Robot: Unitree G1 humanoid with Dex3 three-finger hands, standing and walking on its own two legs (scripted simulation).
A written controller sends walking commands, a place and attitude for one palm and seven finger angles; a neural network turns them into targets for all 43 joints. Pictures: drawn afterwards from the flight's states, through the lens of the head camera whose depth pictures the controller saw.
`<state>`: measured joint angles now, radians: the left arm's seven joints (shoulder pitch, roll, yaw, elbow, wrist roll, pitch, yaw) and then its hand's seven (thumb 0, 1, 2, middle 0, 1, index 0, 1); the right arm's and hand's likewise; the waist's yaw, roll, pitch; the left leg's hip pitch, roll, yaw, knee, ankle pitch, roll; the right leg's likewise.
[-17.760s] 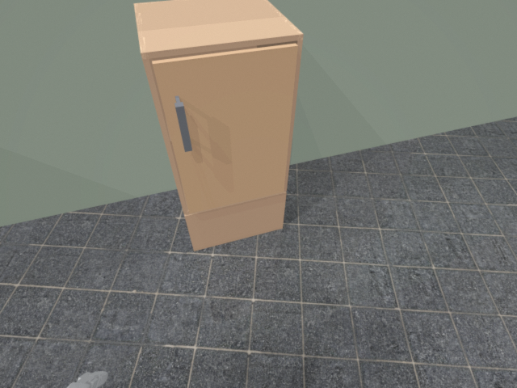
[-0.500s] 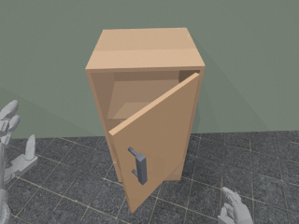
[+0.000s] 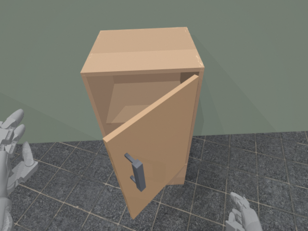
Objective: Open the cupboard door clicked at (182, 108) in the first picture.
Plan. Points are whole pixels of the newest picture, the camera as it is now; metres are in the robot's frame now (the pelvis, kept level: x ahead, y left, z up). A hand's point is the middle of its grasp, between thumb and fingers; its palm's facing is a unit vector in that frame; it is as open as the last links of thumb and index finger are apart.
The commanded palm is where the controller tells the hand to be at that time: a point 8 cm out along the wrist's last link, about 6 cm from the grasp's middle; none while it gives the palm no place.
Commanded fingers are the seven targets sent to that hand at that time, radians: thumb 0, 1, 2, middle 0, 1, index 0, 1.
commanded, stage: step back with the hand held close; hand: left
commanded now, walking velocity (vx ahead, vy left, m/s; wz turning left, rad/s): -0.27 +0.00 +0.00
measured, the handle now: (134, 172) +0.30 +0.10 -0.05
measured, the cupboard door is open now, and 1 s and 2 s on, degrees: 44 44 44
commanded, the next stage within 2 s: stop stepping back and stand still in 0.88 s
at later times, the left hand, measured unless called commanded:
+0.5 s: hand out of the picture +0.12 +0.29 +0.16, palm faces +0.37 -0.79 -0.49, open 7.4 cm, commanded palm +0.07 +0.33 +0.18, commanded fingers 0.00 0.90 0.90 -0.20 -0.30 -0.20 -0.30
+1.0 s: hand out of the picture -0.04 +0.33 +0.16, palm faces +0.57 -0.71 -0.42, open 7.4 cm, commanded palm -0.11 +0.35 +0.18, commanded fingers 0.00 0.90 0.90 -0.20 -0.30 -0.20 -0.30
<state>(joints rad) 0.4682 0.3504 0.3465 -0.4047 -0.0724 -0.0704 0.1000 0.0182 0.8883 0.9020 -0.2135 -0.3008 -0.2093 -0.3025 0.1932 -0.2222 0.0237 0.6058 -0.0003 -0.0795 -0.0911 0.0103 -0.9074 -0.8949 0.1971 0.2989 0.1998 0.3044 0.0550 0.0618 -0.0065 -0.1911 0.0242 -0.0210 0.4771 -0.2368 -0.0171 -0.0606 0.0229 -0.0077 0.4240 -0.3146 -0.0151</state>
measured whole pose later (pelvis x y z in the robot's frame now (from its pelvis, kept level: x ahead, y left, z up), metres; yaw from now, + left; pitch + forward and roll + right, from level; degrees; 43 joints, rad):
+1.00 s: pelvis -0.22 +0.04 -0.02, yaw +5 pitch -2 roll -1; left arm 0.42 0.41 0.44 -0.48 -0.03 -0.21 0.17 0.02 0.89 0.90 -0.21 -0.30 -0.21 -0.30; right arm 0.13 -0.18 -0.01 0.63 -0.02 -0.10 -0.08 0.01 -0.91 -0.89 0.20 0.30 0.20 0.30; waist 0.04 -0.01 0.08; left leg -0.41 0.00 0.03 0.59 -0.14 0.05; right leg -0.47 0.08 0.09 0.90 -0.42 0.02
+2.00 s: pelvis -0.32 -0.03 +0.00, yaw -2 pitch -2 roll +1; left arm 0.48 0.33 0.36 -0.33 -0.03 -0.19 0.17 0.02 0.89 0.90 -0.21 -0.30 -0.21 -0.30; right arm 0.22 -0.24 -0.01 0.67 -0.01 -0.12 -0.07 0.01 -0.91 -0.89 0.20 0.30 0.20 0.30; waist 0.02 0.03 0.04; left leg -0.26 0.02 0.03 0.53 -0.19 0.03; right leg -0.17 0.07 -0.07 0.46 -0.27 -0.09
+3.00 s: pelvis -0.35 +0.01 +0.00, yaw -1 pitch -2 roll +0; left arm 0.31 0.12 0.01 1.13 0.02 0.01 0.03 0.01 0.91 0.90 -0.20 -0.30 -0.20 -0.30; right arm 0.32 -0.10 0.00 1.12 -0.03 0.01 -0.03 0.00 -0.91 -0.89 0.20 0.30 0.20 0.30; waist 0.00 0.01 0.02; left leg -0.25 -0.03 0.04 0.42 -0.14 0.05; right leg -0.20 0.01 -0.07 0.44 -0.22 -0.04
